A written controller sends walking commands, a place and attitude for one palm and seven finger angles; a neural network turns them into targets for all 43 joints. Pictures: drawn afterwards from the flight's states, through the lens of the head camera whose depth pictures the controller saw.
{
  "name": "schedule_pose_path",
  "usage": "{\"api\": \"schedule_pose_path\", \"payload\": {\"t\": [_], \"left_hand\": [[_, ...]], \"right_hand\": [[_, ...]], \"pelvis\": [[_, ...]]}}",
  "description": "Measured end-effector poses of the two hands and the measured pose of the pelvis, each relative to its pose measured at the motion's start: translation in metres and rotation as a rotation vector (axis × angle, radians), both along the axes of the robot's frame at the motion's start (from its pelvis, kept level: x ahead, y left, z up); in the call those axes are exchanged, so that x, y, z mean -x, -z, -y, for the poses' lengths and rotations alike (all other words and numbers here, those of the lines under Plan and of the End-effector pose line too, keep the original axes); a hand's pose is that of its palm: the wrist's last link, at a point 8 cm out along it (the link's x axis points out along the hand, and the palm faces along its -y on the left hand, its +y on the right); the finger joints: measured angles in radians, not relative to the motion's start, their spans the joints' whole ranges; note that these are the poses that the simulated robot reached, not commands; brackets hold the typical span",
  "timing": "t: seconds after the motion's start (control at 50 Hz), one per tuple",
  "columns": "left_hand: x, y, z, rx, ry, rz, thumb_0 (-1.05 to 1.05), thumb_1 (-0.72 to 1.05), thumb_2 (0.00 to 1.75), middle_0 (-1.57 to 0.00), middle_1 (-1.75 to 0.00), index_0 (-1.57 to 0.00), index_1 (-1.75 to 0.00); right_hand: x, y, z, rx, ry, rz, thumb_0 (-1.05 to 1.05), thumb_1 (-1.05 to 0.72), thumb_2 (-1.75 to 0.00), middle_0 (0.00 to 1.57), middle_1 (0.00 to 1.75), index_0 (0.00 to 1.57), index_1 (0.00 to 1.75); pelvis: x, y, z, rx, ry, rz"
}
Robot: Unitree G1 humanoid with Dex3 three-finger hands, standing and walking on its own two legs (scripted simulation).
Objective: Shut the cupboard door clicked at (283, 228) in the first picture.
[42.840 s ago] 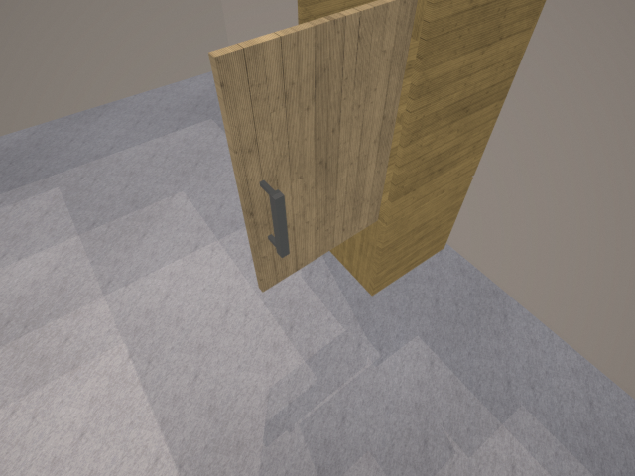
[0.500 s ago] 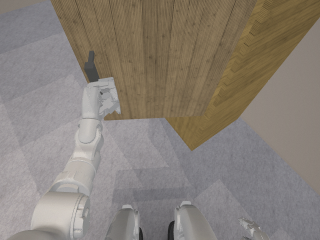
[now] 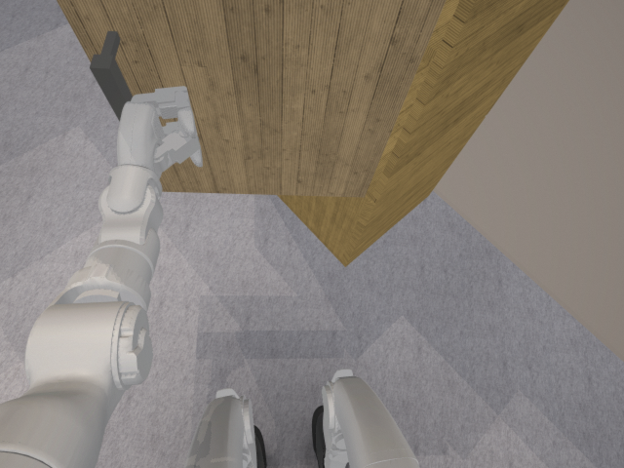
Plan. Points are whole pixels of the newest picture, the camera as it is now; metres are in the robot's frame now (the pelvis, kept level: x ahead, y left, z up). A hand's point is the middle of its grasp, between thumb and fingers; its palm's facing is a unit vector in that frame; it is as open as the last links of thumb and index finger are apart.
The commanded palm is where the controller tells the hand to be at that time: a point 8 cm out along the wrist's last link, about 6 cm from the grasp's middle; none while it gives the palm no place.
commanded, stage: push the door shut along its arc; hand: left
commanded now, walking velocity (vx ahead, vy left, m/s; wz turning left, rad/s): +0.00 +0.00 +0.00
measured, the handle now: (133, 105) +0.58 +0.17 +0.04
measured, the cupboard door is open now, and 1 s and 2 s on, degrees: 49 33 33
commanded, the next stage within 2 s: pull the fist back off the door in 0.78 s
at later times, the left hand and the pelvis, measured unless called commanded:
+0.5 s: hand (212, 105) +0.56 +0.07 +0.05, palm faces -0.27 -0.96 -0.04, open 3.0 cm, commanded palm +0.57 +0.10 +0.05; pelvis +0.00 +0.01 -0.02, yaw -1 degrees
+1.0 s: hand (216, 72) +0.63 +0.06 +0.05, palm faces -0.01 -0.99 +0.12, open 3.0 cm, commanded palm +0.60 +0.07 +0.05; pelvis +0.00 +0.00 -0.03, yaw -3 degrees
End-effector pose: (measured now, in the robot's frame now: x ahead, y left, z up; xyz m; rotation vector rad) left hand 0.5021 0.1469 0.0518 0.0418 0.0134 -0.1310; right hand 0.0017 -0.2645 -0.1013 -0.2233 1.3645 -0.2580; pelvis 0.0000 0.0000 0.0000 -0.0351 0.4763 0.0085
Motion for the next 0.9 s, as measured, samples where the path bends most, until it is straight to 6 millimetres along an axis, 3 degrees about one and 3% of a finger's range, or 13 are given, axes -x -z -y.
{"api": "schedule_pose_path", "payload": {"t": [0.16, 0.42, 0.9], "left_hand": [[-0.016, -0.001, 0.002, -0.001, 0.051, -0.012, 0.01, 0.9, 0.9, -1.3, -1.5, -1.3, -1.5], [-0.048, -0.006, 0.022, 0.006, 0.125, -0.024, 0.01, 0.9, 0.9, -1.3, -1.5, -1.3, -1.5], [-0.102, -0.005, 0.035, 0.006, 0.206, -0.052, -0.01, 0.93, 0.95, -1.3, -1.5, -1.3, -1.5]], "right_hand": [[0.009, 0.0, -0.005, -0.005, 0.016, -0.027, 0.0, -0.9, -0.9, 0.21, 0.3, 0.2, 0.3], [0.017, 0.003, -0.009, 0.01, 0.032, -0.039, 0.0, -0.9, -0.9, 0.21, 0.3, 0.2, 0.3], [0.065, 0.004, -0.019, 0.047, 0.084, -0.164, 0.0, -0.9, -0.9, 0.21, 0.3, 0.2, 0.3]], "pelvis": [[-0.001, 0.002, -0.002, 0.01, 0.0, -0.016], [-0.001, 0.011, -0.005, 0.024, 0.004, -0.053], [0.001, 0.032, -0.004, 0.049, 0.008, -0.135]]}}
